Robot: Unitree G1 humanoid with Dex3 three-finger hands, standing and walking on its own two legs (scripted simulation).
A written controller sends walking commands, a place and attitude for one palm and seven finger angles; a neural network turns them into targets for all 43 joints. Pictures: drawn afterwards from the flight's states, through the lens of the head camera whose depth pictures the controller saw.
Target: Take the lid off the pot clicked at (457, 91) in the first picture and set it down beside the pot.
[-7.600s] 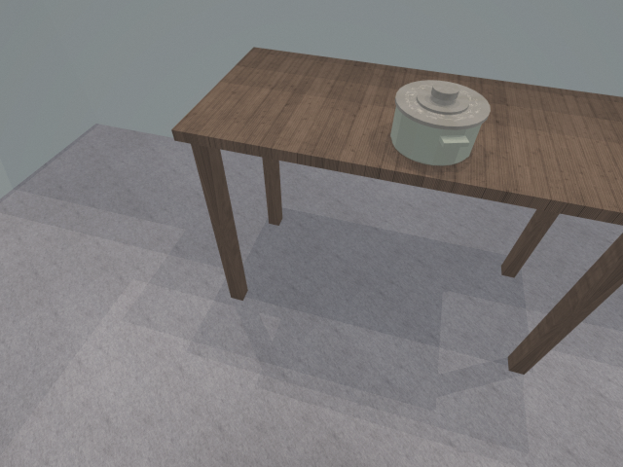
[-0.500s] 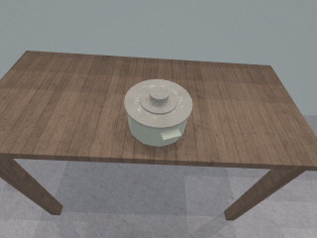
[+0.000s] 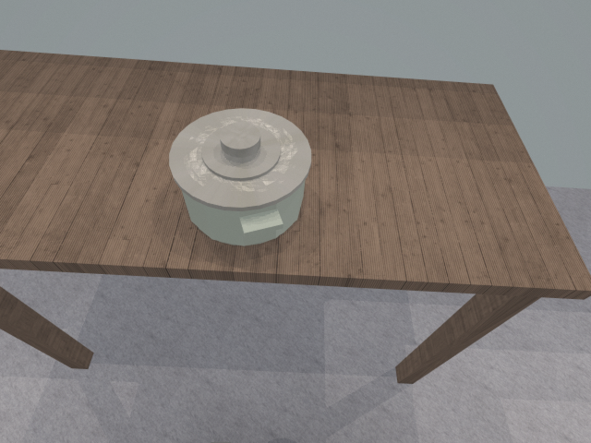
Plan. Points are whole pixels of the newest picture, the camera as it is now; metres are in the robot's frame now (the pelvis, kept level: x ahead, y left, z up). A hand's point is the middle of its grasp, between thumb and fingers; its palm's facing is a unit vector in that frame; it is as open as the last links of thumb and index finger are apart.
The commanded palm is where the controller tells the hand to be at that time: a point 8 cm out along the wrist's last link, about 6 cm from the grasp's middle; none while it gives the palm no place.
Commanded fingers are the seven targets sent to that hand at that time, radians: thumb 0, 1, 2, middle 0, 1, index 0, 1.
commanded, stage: come to a stop and stand still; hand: left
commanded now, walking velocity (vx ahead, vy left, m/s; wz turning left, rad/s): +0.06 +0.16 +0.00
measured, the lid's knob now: (240, 139) +0.47 +0.11 +0.14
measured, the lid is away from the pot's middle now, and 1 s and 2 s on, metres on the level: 0.00 0.00 0.00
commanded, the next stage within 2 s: look again from close up in 1.12 s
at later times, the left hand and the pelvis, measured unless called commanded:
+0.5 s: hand out of the picture +0.05 +0.22 -0.16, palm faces +0.04 -0.97 -0.25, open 7.3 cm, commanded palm none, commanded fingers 0.00 0.90 0.90 -0.20 -0.30 -0.20 -0.30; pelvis +0.02 +0.02 +0.02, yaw +0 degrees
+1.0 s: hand out of the picture +0.00 +0.22 -0.15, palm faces -0.02 -0.97 -0.24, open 7.4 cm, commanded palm none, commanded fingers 0.00 0.90 0.90 -0.20 -0.30 -0.20 -0.30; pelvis -0.05 +0.03 +0.02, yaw -1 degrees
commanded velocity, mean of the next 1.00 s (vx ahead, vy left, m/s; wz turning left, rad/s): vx -0.03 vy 0.03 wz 0.00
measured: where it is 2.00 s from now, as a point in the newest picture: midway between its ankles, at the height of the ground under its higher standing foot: outside the picture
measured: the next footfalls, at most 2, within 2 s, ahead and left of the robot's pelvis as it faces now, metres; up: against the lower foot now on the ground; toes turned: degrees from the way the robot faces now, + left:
none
